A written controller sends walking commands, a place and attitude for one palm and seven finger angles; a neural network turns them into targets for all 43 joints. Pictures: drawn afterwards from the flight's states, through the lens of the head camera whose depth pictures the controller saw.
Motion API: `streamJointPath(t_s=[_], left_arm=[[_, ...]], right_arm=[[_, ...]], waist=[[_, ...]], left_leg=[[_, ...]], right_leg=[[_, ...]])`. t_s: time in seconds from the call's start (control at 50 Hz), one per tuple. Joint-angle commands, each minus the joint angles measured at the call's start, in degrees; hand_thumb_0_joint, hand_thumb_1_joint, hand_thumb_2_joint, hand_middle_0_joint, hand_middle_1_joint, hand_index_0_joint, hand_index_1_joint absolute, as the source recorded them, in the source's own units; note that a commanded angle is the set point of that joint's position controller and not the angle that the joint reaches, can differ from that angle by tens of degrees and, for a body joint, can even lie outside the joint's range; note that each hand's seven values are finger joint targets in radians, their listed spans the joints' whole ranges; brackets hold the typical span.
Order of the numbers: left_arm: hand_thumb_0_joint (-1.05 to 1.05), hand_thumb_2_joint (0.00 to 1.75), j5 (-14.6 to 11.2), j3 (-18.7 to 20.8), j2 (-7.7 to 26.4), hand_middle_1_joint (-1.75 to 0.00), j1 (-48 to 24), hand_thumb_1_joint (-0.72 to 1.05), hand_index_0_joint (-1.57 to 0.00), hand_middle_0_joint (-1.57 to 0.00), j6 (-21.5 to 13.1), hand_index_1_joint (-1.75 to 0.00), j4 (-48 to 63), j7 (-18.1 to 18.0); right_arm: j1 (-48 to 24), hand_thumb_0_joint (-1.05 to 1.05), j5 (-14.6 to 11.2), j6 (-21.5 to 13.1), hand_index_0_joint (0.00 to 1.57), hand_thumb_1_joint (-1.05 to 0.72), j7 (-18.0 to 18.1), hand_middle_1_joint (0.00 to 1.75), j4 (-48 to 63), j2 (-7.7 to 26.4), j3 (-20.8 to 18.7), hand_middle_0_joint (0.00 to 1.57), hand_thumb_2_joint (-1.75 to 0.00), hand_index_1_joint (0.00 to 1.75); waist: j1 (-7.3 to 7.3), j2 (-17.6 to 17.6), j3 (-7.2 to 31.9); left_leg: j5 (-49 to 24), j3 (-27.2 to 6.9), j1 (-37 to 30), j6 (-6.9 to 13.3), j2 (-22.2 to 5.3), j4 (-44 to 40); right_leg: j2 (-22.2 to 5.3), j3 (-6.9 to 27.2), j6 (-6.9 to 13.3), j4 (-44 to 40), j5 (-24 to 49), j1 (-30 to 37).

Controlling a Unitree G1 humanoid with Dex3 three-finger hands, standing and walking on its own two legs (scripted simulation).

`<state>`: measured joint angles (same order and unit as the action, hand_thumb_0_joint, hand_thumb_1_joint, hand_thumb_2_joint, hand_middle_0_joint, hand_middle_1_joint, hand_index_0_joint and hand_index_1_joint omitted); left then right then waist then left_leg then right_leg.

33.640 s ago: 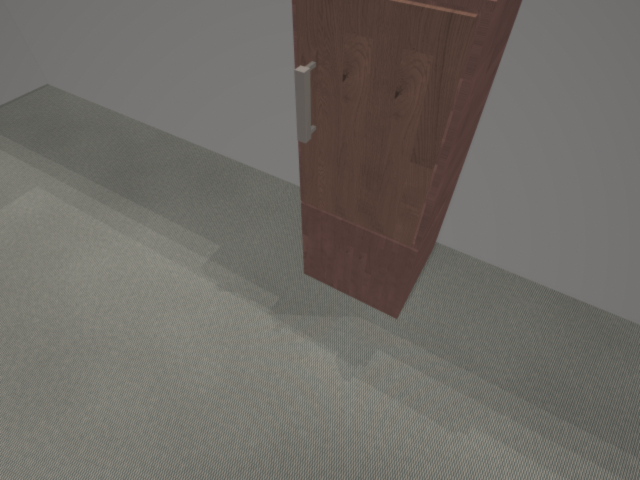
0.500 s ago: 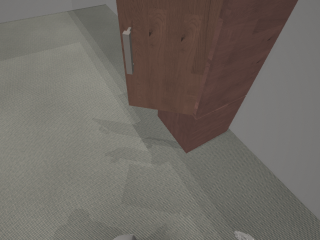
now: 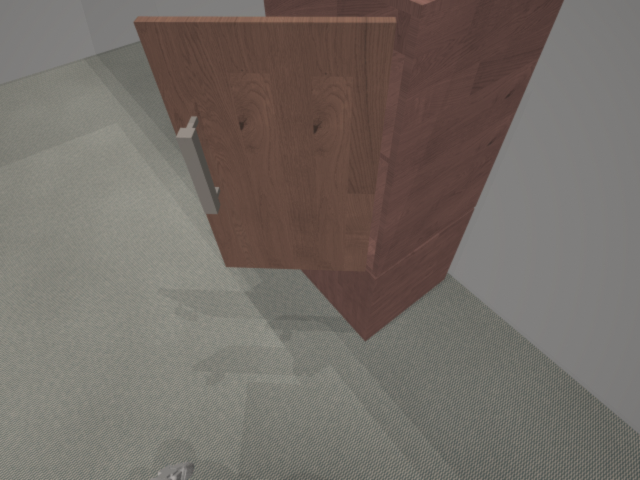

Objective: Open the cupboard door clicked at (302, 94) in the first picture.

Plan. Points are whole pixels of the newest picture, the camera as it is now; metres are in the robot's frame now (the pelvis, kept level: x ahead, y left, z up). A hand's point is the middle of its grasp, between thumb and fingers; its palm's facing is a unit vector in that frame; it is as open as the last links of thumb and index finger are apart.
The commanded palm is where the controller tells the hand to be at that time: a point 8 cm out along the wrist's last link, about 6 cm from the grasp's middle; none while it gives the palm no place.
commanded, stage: come to a stop and stand still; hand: left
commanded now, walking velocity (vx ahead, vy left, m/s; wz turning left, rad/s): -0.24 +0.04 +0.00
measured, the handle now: (203, 167) +0.61 +0.22 +0.01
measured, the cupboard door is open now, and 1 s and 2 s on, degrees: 49 49 49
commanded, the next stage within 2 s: look again from close up in 0.72 s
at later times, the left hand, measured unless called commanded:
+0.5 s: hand out of the picture +0.03 +0.21 -0.17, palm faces +0.01 -0.96 -0.29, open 7.3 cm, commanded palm none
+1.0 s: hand out of the picture +0.05 +0.19 -0.17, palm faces -0.04 -0.97 -0.22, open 7.3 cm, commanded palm none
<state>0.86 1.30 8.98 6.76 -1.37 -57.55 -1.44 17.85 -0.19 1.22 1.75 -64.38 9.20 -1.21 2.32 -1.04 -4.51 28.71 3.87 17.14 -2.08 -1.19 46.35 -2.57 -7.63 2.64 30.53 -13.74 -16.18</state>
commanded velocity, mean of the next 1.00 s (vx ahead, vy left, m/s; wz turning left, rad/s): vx -0.03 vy -0.02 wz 0.00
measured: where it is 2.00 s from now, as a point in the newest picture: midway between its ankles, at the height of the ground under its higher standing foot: outside the picture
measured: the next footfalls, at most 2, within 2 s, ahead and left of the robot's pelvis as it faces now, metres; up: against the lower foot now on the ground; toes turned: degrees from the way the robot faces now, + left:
left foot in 0.12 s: +0.07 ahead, +0.14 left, +0.00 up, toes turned +3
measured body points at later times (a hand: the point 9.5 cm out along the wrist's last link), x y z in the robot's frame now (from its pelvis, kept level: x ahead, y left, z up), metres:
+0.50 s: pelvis +0.01 +0.01 -0.01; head +0.03 -0.01 +0.44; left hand +0.03 +0.26 -0.15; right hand +0.09 -0.24 -0.16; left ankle +0.03 +0.14 -0.74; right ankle -0.02 -0.09 -0.74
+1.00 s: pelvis +0.01 +0.01 +0.00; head +0.03 +0.01 +0.45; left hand +0.05 +0.25 -0.15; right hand +0.01 -0.22 -0.16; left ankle +0.03 +0.14 -0.74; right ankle -0.02 -0.09 -0.74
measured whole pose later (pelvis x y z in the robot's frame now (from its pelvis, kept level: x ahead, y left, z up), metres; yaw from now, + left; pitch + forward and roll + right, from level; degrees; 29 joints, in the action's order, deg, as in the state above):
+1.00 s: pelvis +0.01 +0.01 +0.00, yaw -2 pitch +0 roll +1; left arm 0.6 -0.5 10.8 15.0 -0.3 -58.9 -1.6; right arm 16.8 0.7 -0.5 1.1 -61.8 10.2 0.7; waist 0.8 0.4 -1.4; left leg 13.6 5.0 14.0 -0.7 -2.6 28.1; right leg 0.3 -1.4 1.4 29.0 -18.5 -10.3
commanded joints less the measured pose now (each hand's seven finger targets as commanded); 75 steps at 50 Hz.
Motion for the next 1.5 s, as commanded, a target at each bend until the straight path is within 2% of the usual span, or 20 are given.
streamJointPath(t_s=[0.0, 0.06, 0.1, 0.12, 0.2, 0.3, 0.34, 0.36, 0.38, 0.42, 0.48, 0.62, 0.84, 1.36, 1.38, 1.4, 1.42, 1.44, 1.46, 1.48], left_arm=[[0.00, 0.90, -0.1, 2.4, 9.7, -0.30, 3.9, 0.90, -0.20, -0.20, 0.7, -0.30, 0.8, -0.9], [0.00, 0.90, -0.3, 3.0, 9.3, -0.30, 3.7, 0.90, -0.20, -0.20, 1.6, -0.30, 1.1, -0.8], [0.00, 0.90, -0.7, 2.5, 6.3, -0.30, 5.2, 0.90, -0.20, -0.20, 2.6, -0.30, 2.5, -0.6], [0.00, 0.90, -0.5, 2.4, 5.0, -0.30, 5.1, 0.90, -0.20, -0.20, 2.9, -0.30, 2.9, -0.8], [0.00, 0.90, -0.5, 2.3, 4.9, -0.30, 4.9, 0.90, -0.20, -0.20, 3.6, -0.30, 2.7, -0.1], [0.00, 0.90, -0.2, 2.1, 6.0, -0.30, 9.8, 0.90, -0.20, -0.20, 2.5, -0.30, 1.3, 0.0], [0.00, 0.90, 0.2, 2.1, 9.2, -0.30, 8.8, 0.90, -0.20, -0.20, 1.8, -0.30, 1.4, -0.3], [0.00, 0.90, 0.8, 1.0, 8.7, -0.30, 12.4, 0.90, -0.20, -0.20, 1.4, -0.30, 2.8, -2.8], [0.00, 0.90, 0.6, 1.6, 11.4, -0.30, 8.9, 0.90, -0.20, -0.20, 0.5, -0.30, 4.9, -2.6], [0.00, 0.90, 0.4, 1.4, 10.7, -0.30, 9.0, 0.90, -0.20, -0.20, -0.3, -0.30, 6.4, -2.3], [0.00, 0.90, 0.2, 0.9, 9.5, -0.30, 9.7, 0.90, -0.20, -0.20, 0.0, -0.30, 6.6, -1.6], [0.00, 0.90, 0.1, 0.0, 9.6, -0.30, 9.6, 0.90, -0.20, -0.20, 0.3, -0.30, 6.1, -0.9], [0.00, 0.90, -0.1, -0.1, 9.1, -0.30, 11.0, 0.90, -0.20, -0.20, -0.2, -0.30, 2.4, -0.7], [0.00, 0.90, 0.2, -0.6, 8.1, -0.30, 12.3, 0.90, -0.20, -0.20, -0.2, -0.30, -3.3, -0.6], [0.00, 0.90, 0.6, -0.6, 6.9, -0.30, 17.0, 0.90, -0.20, -0.20, -1.0, -0.30, -4.6, -3.1], [0.00, 0.89, -11.4, 7.0, 21.2, -0.32, -24.9, 0.88, -0.20, -0.20, -12.7, -0.32, 84.4, -2.6], [0.00, 0.88, -6.9, 6.9, 16.2, -0.33, 0.8, 0.85, -0.20, -0.20, -10.4, -0.33, 70.7, -4.9], [0.00, 0.87, -8.2, -0.7, 4.1, -0.34, 16.0, 0.83, -0.21, -0.21, -3.0, -0.34, 61.3, -5.8], [0.00, 0.86, -10.6, -2.1, -2.1, -0.36, 15.5, 0.81, -0.21, -0.21, -2.6, -0.36, 59.2, -4.4], [0.00, 0.85, -10.5, 1.9, 2.6, -0.37, 9.5, 0.78, -0.21, -0.21, -5.3, -0.37, 60.1, -3.3]], right_arm=[[4.6, 0.00, 0.4, 0.7, 0.20, -0.90, -0.2, 0.30, 1.6, 1.5, -0.9, 0.20, -0.90, 0.30], [4.9, 0.00, 0.8, 0.6, 0.20, -0.90, -0.2, 0.30, 2.1, 2.9, -1.6, 0.20, -0.90, 0.30], [2.5, 0.00, 1.4, 0.0, 0.20, -0.90, 0.1, 0.30, 4.7, 7.8, -2.3, 0.20, -0.90, 0.30], [1.3, 0.00, 1.7, 0.0, 0.20, -0.90, 0.3, 0.30, 5.7, 9.6, -2.6, 0.20, -0.90, 0.30], [-2.0, 0.00, 2.1, -0.8, 0.20, -0.90, 1.4, 0.30, 6.9, 9.0, -2.5, 0.20, -0.90, 0.30], [-3.2, 0.00, 1.0, -0.7, 0.20, -0.90, 1.1, 0.30, 7.3, 10.7, -3.4, 0.20, -0.90, 0.30], [-3.4, 0.00, 0.4, -0.5, 0.20, -0.90, 0.5, 0.30, 7.9, 7.4, -2.9, 0.20, -0.90, 0.30], [-7.6, 0.00, 0.0, -1.6, 0.20, -0.90, 0.2, 0.30, 12.3, 8.6, -2.8, 0.20, -0.90, 0.30], [-3.4, 0.00, 0.5, -1.0, 0.20, -0.90, -0.6, 0.30, 12.7, 5.8, -2.3, 0.20, -0.90, 0.30], [-3.8, 0.00, 0.8, -0.8, 0.20, -0.90, -1.1, 0.30, 13.7, 5.8, -2.0, 0.20, -0.90, 0.30], [-3.6, 0.00, 1.1, -1.1, 0.20, -0.90, -1.1, 0.30, 14.3, 6.9, -1.5, 0.20, -0.90, 0.30], [-3.0, 0.00, 1.4, -1.1, 0.20, -0.90, -1.4, 0.30, 12.8, 7.1, -0.4, 0.20, -0.90, 0.30], [-1.4, 0.00, 1.2, -2.9, 0.20, -0.90, -0.6, 0.30, 7.3, 6.8, 0.6, 0.20, -0.90, 0.30], [-3.0, 0.00, 0.8, -3.1, 0.20, -0.90, -0.1, 0.30, 2.8, 7.5, 0.4, 0.20, -0.90, 0.30], [-7.1, 0.00, 0.4, -3.1, 0.20, -0.90, -0.3, 0.30, 6.8, 7.8, 0.1, 0.20, -0.90, 0.30], [-3.0, 0.00, -2.7, -11.3, 0.20, -0.90, 1.9, 0.30, 25.3, 16.0, -1.2, 0.20, -0.90, 0.30], [-7.8, 0.00, -1.8, -16.6, 0.20, -0.90, 3.8, 0.30, 22.7, 11.0, -0.1, 0.20, -0.90, 0.30], [-7.3, 0.00, -3.1, -18.4, 0.20, -0.90, 3.2, 0.30, 22.5, 8.6, -0.6, 0.20, -0.90, 0.30], [-5.4, 0.00, -3.1, -18.4, 0.20, -0.90, 3.0, 0.30, 21.7, 9.0, -1.2, 0.20, -0.90, 0.30], [-6.6, 0.00, -2.4, -18.6, 0.20, -0.90, 2.8, 0.30, 24.7, 11.2, -2.3, 0.20, -0.90, 0.30]], waist=[[-1.82, 9.3, 7.1], [-1.17, 6.3, 6.3], [-2.75, -6.6, 5.5], [-2.63, -6.9, 3.9], [-2.29, -10.3, 5.5], [-2.77, -4.4, 10.1], [-1.44, 3.6, 7.4], [-2.76, 0.8, 6.2], [0.22, 4.0, 10.2], [-0.17, 5.9, 8.5], [-0.74, 1.7, 5.3], [-1.00, 6.1, -1.1], [-2.60, 2.1, 3.7], [-2.43, 2.4, 2.6], [-3.88, 0.8, 0.0], [3.20, -8.5, 28.9], [-3.50, -16.8, 28.9], [-0.81, -13.4, 19.8], [0.21, -5.2, 11.6], [1.38, 0.1, 5.1]], left_leg=[[-7.5, 0.5, -1.0, -0.9, -0.1, -8.1], [-19.0, 0.0, -5.5, -0.2, -1.4, -18.5], [-39.6, -11.4, -3.5, 6.1, -13.0, -23.7], [-37.7, -14.0, 1.9, 9.0, -16.3, -26.6], [-49.5, -13.6, -4.9, 13.0, -16.7, -25.8], [-45.8, -9.0, -9.7, 8.6, -12.3, -19.3], [-25.5, -3.7, -3.4, 3.2, -5.5, -16.7], [-26.4, -0.1, -6.7, 1.2, -4.8, -9.8], [-14.5, -1.0, -1.8, 2.3, -2.8, -10.8], [-13.2, -0.7, -2.0, 2.7, -1.7, -12.5], [-23.2, -3.3, -4.9, 4.1, -4.6, -15.5], [-12.4, -2.7, -2.7, 3.4, -3.0, -18.4], [-22.1, -3.6, -4.2, 3.7, -5.3, -22.1], [-25.5, -3.6, -8.3, 4.1, -5.8, -23.2], [-30.2, -1.5, -4.2, 2.1, -5.9, -10.0], [-37.7, -3.0, -19.7, 3.9, 0.6, -19.4], [-46.5, -3.8, -26.0, 4.5, -2.4, -20.7], [-44.9, -4.5, -19.4, 3.3, -2.8, -20.9], [-40.4, -5.1, -13.9, 3.1, -2.6, -19.5], [-31.1, -6.0, -6.9, 3.0, -1.6, -16.8]], right_leg=[[-13.1, 8.1, 6.4, -7.5, 35.7, 6.7], [-11.6, 8.3, 3.6, -3.5, 26.1, 3.4], [-3.4, 2.8, -1.9, 2.1, 5.6, -0.3], [0.0, 1.8, -2.3, 6.6, -6.4, 2.3], [0.8, 6.7, -2.2, 18.1, -17.3, -3.5], [0.9, 5.9, -2.3, -3.6, 2.0, 5.1], [-6.8, 14.3, 0.7, -8.4, 15.7, 6.7], [-7.5, 18.4, -0.4, -6.9, 37.3, 1.9], [-8.3, 16.6, 1.9, -3.7, 29.3, 7.4], [-7.9, 17.4, 3.7, -4.2, 21.5, 4.3], [-3.2, 12.1, 1.0, -2.9, 11.1, -0.1], [-3.4, 14.7, 1.0, -10.7, -10.5, -5.8], [-2.5, 11.7, 0.0, -7.2, 5.4, 3.8], [-3.2, 11.5, -0.7, -8.5, 10.3, 3.6], [-6.9, 15.8, -3.0, -9.9, 32.7, 2.1], [-1.1, 7.9, -0.7, -2.2, 29.5, 8.4], [1.8, 6.1, -0.1, 2.2, 15.7, 4.1], [2.2, 2.3, -1.5, 3.7, 3.5, -3.0], [2.1, 1.8, -2.0, 2.1, 2.3, -5.6], [2.5, 1.2, -2.1, 0.4, 2.1, -9.2]])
